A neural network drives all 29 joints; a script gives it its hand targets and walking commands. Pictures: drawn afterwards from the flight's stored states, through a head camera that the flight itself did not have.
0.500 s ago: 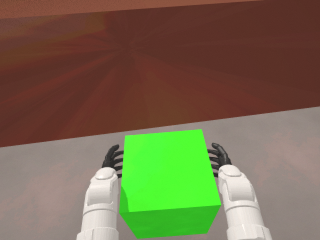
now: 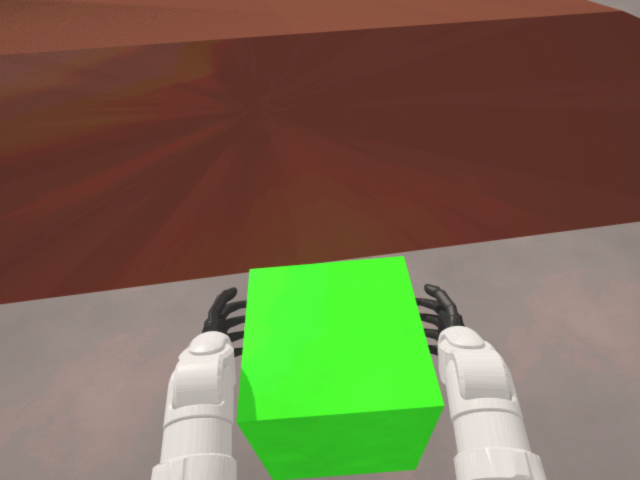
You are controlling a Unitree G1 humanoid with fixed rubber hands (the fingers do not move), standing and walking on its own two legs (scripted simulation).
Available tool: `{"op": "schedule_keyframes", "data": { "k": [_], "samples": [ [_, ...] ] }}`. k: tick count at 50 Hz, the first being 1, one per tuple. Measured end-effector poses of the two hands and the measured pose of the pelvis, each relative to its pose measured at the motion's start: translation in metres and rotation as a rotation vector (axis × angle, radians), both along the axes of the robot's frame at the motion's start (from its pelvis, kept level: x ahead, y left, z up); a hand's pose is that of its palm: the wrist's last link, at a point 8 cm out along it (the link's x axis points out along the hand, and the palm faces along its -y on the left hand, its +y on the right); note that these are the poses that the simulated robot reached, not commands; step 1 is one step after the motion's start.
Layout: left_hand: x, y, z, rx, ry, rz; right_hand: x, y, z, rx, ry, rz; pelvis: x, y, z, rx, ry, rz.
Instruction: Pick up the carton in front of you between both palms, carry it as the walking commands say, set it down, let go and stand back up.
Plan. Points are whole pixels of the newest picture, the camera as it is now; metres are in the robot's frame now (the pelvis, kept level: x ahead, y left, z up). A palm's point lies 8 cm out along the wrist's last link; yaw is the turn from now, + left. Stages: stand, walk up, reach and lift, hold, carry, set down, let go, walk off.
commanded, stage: hold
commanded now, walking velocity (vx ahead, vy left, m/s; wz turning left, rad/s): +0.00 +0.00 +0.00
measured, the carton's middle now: (335, 373) +0.29 +0.00 -0.03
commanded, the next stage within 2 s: carry in 0.86 s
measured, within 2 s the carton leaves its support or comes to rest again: neither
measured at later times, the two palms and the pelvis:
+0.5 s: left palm (218, 339) +0.29 +0.15 +0.05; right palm (449, 334) +0.29 -0.15 +0.05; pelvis +0.00 +0.00 +0.00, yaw +0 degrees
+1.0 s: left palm (216, 330) +0.30 +0.15 +0.06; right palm (446, 325) +0.30 -0.15 +0.06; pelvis +0.02 +0.00 +0.00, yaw +1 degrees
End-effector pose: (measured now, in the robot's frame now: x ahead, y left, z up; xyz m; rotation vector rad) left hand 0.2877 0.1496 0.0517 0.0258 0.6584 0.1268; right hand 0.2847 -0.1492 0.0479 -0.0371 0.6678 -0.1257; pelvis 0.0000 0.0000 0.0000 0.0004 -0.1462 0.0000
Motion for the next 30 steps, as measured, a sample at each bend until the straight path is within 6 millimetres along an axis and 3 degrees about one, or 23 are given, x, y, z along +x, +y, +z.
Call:
{"op": "schedule_keyframes", "data": {
  "k": [10, 30],
  "samples": [
    [0.002, 0.0, 0.002, -0.01, -0.013, 0.01, 0.003, 0.0, 0.002, 0.01, -0.013, -0.006, -0.004, -0.001, -0.001, 0.0, 0.0, 0.001],
    [0.006, -0.001, 0.001, 0.009, -0.004, -0.002, 0.007, -0.001, 0.001, -0.009, -0.003, 0.009, 0.007, -0.002, 0.001, -0.001, 0.008, 0.001]
  ]
}}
